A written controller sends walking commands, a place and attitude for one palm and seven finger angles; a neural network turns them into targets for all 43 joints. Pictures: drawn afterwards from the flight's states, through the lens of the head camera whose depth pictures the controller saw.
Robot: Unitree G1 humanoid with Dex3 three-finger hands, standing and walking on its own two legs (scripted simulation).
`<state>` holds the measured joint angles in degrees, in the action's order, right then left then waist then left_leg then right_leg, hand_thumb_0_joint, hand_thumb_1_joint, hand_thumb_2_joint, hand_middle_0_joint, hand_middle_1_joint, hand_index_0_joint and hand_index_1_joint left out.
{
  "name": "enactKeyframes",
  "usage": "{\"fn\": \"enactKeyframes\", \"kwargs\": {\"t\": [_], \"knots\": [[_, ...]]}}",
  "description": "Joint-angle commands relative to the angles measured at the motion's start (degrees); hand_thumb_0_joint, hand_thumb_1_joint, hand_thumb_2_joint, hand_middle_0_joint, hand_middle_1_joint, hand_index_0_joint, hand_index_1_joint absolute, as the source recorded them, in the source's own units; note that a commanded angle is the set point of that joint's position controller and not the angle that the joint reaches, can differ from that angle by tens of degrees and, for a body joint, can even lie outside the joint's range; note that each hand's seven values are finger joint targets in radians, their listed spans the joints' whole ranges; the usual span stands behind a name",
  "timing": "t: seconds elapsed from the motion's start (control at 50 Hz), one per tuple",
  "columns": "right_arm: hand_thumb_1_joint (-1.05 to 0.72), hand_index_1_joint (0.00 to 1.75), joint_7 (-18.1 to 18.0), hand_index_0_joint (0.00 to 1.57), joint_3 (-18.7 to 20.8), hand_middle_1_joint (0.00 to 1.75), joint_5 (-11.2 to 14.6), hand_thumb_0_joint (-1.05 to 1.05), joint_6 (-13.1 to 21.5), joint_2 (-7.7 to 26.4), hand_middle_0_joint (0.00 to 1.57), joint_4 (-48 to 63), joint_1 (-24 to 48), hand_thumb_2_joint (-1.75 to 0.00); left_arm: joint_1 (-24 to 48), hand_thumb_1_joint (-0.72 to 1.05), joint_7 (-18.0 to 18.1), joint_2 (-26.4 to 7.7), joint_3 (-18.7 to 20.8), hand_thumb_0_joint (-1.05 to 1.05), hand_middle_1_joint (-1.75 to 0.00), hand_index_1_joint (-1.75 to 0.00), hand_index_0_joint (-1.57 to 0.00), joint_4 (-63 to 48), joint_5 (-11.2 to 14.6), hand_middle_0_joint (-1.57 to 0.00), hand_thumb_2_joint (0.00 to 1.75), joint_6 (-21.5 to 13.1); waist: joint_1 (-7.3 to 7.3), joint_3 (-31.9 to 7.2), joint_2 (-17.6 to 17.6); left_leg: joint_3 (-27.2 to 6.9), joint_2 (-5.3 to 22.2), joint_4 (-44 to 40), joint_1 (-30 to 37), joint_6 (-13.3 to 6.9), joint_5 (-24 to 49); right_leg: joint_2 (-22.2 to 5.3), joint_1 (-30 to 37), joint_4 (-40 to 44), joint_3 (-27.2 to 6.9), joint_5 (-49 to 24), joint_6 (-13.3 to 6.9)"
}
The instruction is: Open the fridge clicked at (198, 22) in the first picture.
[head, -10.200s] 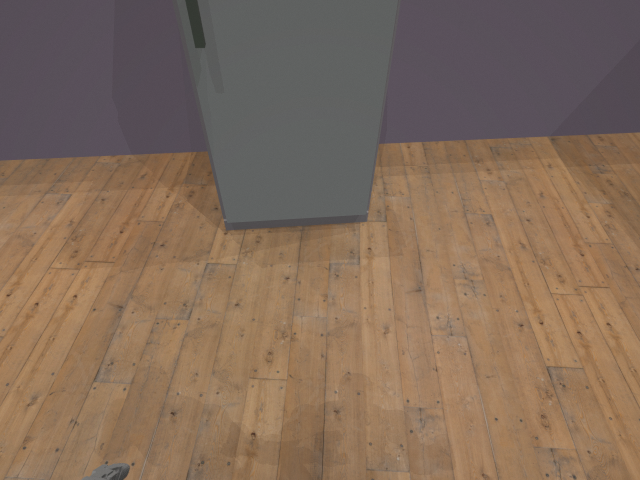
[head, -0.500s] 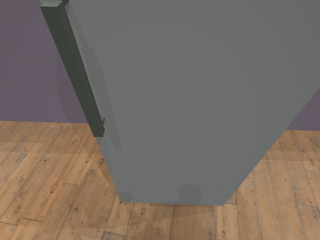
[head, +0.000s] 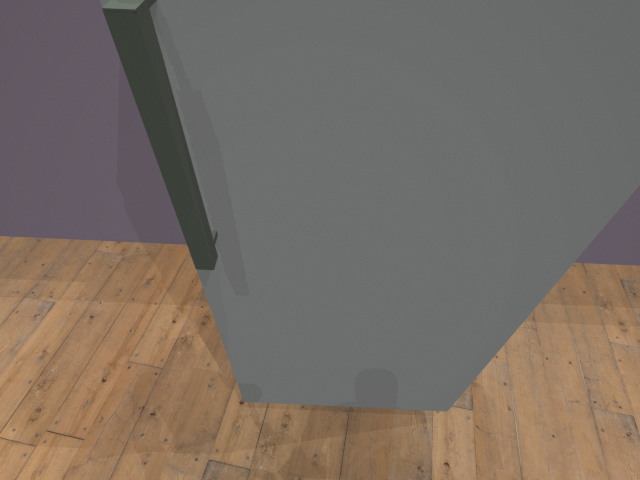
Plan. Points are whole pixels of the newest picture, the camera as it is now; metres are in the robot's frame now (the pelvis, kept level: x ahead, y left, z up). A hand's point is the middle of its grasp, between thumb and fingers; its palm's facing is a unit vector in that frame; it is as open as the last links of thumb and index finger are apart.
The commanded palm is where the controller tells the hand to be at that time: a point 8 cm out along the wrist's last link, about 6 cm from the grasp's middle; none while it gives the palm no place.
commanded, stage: look again from close up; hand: left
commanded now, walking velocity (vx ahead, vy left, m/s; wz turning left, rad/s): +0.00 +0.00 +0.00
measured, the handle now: (183, 159) +0.40 +0.19 +0.21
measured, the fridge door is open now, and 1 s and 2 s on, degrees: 0 0 0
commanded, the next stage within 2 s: shuffle to correct the standing spot in 0.06 s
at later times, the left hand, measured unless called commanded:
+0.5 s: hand out of the picture -0.01 +0.19 -0.18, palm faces +0.02 -0.97 -0.23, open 7.3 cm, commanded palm none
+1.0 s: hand out of the picture -0.06 +0.17 -0.18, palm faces +0.03 -0.99 -0.14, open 7.3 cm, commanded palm none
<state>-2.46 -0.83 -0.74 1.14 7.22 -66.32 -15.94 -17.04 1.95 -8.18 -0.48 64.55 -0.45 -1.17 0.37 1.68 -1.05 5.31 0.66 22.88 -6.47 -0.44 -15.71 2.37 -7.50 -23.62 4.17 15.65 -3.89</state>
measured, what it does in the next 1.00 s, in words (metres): stands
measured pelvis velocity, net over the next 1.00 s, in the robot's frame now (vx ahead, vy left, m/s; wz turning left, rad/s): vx -0.03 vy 0.03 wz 0.01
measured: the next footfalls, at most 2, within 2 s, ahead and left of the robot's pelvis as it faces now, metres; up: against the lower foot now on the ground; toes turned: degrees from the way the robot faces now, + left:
none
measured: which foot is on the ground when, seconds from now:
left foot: down 0.00-1.00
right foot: down 0.00-1.00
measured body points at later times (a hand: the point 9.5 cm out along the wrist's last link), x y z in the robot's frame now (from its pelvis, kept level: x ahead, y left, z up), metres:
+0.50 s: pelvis -0.04 +0.01 -0.01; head -0.01 +0.00 +0.44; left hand -0.01 +0.24 -0.16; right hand -0.01 -0.22 -0.17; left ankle -0.04 +0.11 -0.74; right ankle -0.03 -0.07 -0.74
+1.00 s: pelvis -0.03 +0.03 -0.01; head -0.03 +0.03 +0.44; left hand -0.06 +0.23 -0.17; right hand -0.04 -0.18 -0.17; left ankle -0.04 +0.11 -0.74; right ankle -0.03 -0.07 -0.74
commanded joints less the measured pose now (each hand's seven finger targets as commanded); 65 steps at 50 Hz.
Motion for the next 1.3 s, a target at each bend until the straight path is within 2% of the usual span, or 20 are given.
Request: {"fn": "enactKeyframes", "kwargs": {"t": [0.0,0.14,0.18,0.24,0.4,0.46,0.5,0.52,0.6,0.7,0.74,0.76,0.78,0.8,0.82,0.9,0.96,1.02,1.16,1.28], "knots": [[-0.9,0.3,-0.2,0.2,0.6,0.3,0.1,0.0,0.7,5.1,0.2,1.0,-4.2,-0.9,-4.1,0.9,0.5,-5.8,0.7,0.0,-0.3,-0.3,-0.2,-1.2,-0.3,-0.2,0.9,-0.8,-0.02,2.3,0.9,-5.6,6.3,-3.6,-2.2,-1.4,10.4,-9.4,-1.3,3.8,-8.3,-16.6,0.7],[-0.9,0.3,-0.2,0.2,0.6,0.3,0.1,0.0,0.8,5.4,0.2,0.9,-4.2,-0.9,-3.9,0.9,0.5,-6.0,0.8,0.0,-0.3,-0.3,-0.2,-1.1,-0.2,-0.2,0.9,-0.9,0.06,1.8,0.8,-5.8,6.3,-3.9,-2.2,-1.5,10.8,-9.5,-0.9,3.7,-7.9,-16.0,0.6],[-0.9,0.3,-0.3,0.2,1.5,0.3,0.3,0.0,1.1,7.9,0.2,2.1,-2.5,-0.9,-2.0,0.9,0.5,-8.9,1.7,0.0,-0.3,-0.3,-0.2,-2.5,-0.4,-0.2,0.9,-1.1,0.15,2.6,1.6,-6.6,6.7,-4.4,-2.1,-1.8,15.8,-9.8,-1.3,3.1,-8.3,-21.0,0.2],[-0.9,0.3,-0.3,0.2,1.2,0.3,0.2,0.0,0.4,5.1,0.2,2.7,-3.4,-0.9,-3.4,0.9,0.9,-6.5,1.4,0.0,-0.3,-0.3,-0.2,-2.8,-0.1,-0.2,0.9,-0.3,0.22,-0.6,1.7,-5.8,6.9,-2.5,-0.8,-1.2,21.4,-10.5,-1.0,0.5,-8.6,-25.7,0.6],[-0.9,0.3,0.1,0.2,3.3,0.3,-0.2,0.0,-1.9,7.0,0.2,7.3,-1.4,-0.9,-1.4,0.9,1.0,-9.0,3.2,0.0,-0.3,-0.3,-0.2,-7.0,-0.6,-0.2,0.9,1.4,0.18,-2.2,-0.7,-4.2,5.8,5.1,-5.3,-0.6,16.1,-12.9,-4.0,-3.3,-11.6,-23.8,-1.3],[-0.9,0.3,0.6,0.2,2.9,0.3,-0.3,0.0,-2.1,5.0,0.2,7.5,-1.9,-0.9,0.6,0.9,0.8,-8.5,2.6,0.0,-0.3,-0.3,-0.2,-7.9,-0.6,-0.2,0.9,1.4,-0.91,-0.8,-3.0,-4.2,3.8,4.5,-5.1,-0.3,1.7,-13.8,-10.1,2.9,-14.0,-3.8,-2.4],[-0.9,0.3,1.0,0.2,2.9,0.3,-0.5,0.0,-1.3,7.1,0.2,6.8,-2.1,-0.9,3.1,0.9,0.4,-9.9,2.5,0.0,-0.3,-0.3,-0.2,-8.5,-0.7,-0.2,0.9,0.9,-1.11,1.2,-1.4,-6.6,4.7,-0.9,-5.0,-1.5,-2.7,-10.3,-11.9,5.4,-12.1,9.9,-0.7],[-0.9,0.3,1.1,0.2,2.9,0.3,-0.7,0.0,-0.8,9.0,0.2,6.4,-1.1,-0.9,3.5,0.9,0.1,-10.6,2.6,0.0,-0.3,-0.3,-0.2,-8.2,-0.7,-0.2,0.9,0.6,-0.77,2.6,0.3,-8.0,5.2,-3.5,-6.1,-2.1,-6.1,-8.8,-11.7,6.4,-11.5,13.2,0.0],[-0.9,0.3,1.4,0.2,1.9,0.3,-1.1,0.0,-0.8,5.9,0.2,4.7,-3.6,-0.9,-1.0,0.9,-0.3,-6.3,1.9,0.0,-0.3,-0.3,-0.2,-5.8,-1.1,-0.2,0.9,1.0,0.12,4.2,0.8,-9.1,5.5,-5.9,-10.9,-2.7,-15.9,-7.1,-8.3,4.3,-9.3,17.0,0.8],[-0.9,0.3,1.1,0.2,1.3,0.3,-0.7,0.0,0.0,5.3,0.2,4.3,-4.6,-0.9,-3.3,0.9,-0.5,-5.3,1.6,0.0,-0.3,-0.3,-0.2,-5.0,-0.8,-0.2,0.9,0.2,0.53,5.0,2.5,-8.7,5.7,-4.8,-10.8,-2.8,-9.3,-7.4,-6.6,2.8,-9.0,8.1,0.1],[-0.9,0.3,1.1,0.2,1.2,0.3,-0.6,0.0,-0.2,4.7,0.2,3.9,-5.0,-0.9,-3.8,0.9,-0.3,-5.7,1.5,0.0,-0.3,-0.3,-0.2,-4.4,-0.6,-0.2,0.9,0.3,0.42,7.5,1.7,-8.0,4.8,-4.9,-11.9,-2.1,-10.7,-8.3,-8.2,4.7,-10.2,12.2,0.1],[-0.9,0.3,1.5,0.2,1.4,0.3,-0.2,0.0,-0.1,8.4,0.2,7.4,4.0,-0.9,-10.4,0.9,1.9,-6.6,0.8,0.0,-0.3,-0.3,-0.2,-1.4,-0.9,-0.2,0.9,-1.2,3.88,9.7,3.2,-3.7,3.8,8.3,-13.2,0.2,-3.7,-10.7,-10.3,5.9,-12.4,-8.0,2.0],[-0.9,0.3,1.3,0.2,0.6,0.3,0.1,0.0,0.2,4.8,0.2,8.8,-0.6,-0.9,-9.3,0.9,1.7,-8.9,0.8,0.0,-0.3,-0.3,-0.2,-1.8,-1.0,-0.2,0.9,-2.6,-0.9,2.2,2.1,-4.5,3.0,11.8,-9.4,0.4,5.9,-15.6,-4.9,5.2,-14.8,-34.6,0.6],[-0.9,0.3,1.3,0.2,0.5,0.3,0.2,0.0,0.5,2.4,0.2,7.1,-6.1,-0.9,-6.7,0.9,1.6,-7.7,0.9,0.0,-0.3,-0.3,-0.2,-2.3,-0.3,-0.2,0.9,-3.1,-3.12,-5.4,-1.4,-4.3,2.8,9.6,-6.8,0.0,-1.0,-16.6,0.4,0.8,-12.8,-39.5,-1.1],[-0.9,0.3,1.1,0.2,0.6,0.3,0.2,0.0,0.6,3.0,0.2,6.1,-7.4,-0.9,-5.5,0.9,1.5,-6.4,0.4,0.0,-0.3,-0.3,-0.2,-2.5,0.0,-0.2,0.9,-3.2,-2.89,-8.4,-2.3,-4.7,2.8,7.2,-5.1,-0.4,1.2,-14.7,2.5,-1.3,-10.4,-39.8,-1.5],[-0.9,0.3,0.5,0.2,0.6,0.3,0.2,0.0,0.7,3.7,0.2,5.3,-6.3,-0.9,-5.2,0.9,1.1,-4.6,-0.1,0.0,-0.3,-0.3,-0.2,-1.8,-0.1,-0.2,0.9,-1.9,-1.33,0.2,4.1,-6.7,5.0,2.5,-6.5,-1.4,10.5,-10.0,-2.9,-1.8,-7.7,-22.2,-0.2],[-0.9,0.3,0.5,0.2,0.6,0.3,0.2,0.0,0.7,4.3,0.2,5.4,-5.9,-0.9,-5.8,0.9,1.0,-3.1,-0.3,0.0,-0.3,-0.3,-0.2,-1.2,-0.1,-0.2,0.9,-1.3,-0.89,3.5,1.4,-8.2,5.4,-0.2,-8.6,-2.0,7.1,-8.6,-4.7,0.1,-7.4,-9.3,0.3],[-0.9,0.3,0.4,0.2,0.6,0.3,0.1,0.0,1.0,4.5,0.2,4.8,-6.3,-0.9,-6.0,0.9,1.0,-2.6,-0.3,0.0,-0.3,-0.3,-0.2,-0.9,-0.2,-0.2,0.9,-1.2,-0.83,2.6,1.1,-8.7,5.6,-1.4,-7.5,-2.3,8.9,-8.5,-3.8,0.0,-6.9,-8.7,0.7],[-0.9,0.3,0.5,0.2,0.7,0.3,0.0,0.0,0.9,5.2,0.2,5.0,-6.3,-0.9,-5.8,0.9,0.8,-2.3,0.0,0.0,-0.3,-0.3,-0.2,-1.8,-0.4,-0.2,0.9,-0.4,-0.38,5.3,2.4,-10.3,5.8,-6.8,-10.2,-2.6,-0.1,-7.8,-4.2,0.4,-5.9,-4.1,1.1],[-0.9,0.3,0.6,0.2,0.8,0.3,0.1,0.0,1.0,5.2,0.2,5.0,-6.2,-0.9,-6.2,0.9,0.7,-2.6,0.2,0.0,-0.3,-0.3,-0.2,-2.3,-0.4,-0.2,0.9,-0.4,-0.15,3.8,1.2,-10.0,5.6,-7.1,-8.8,-2.7,1.9,-8.4,-2.9,0.9,-5.5,-6.0,1.4]]}}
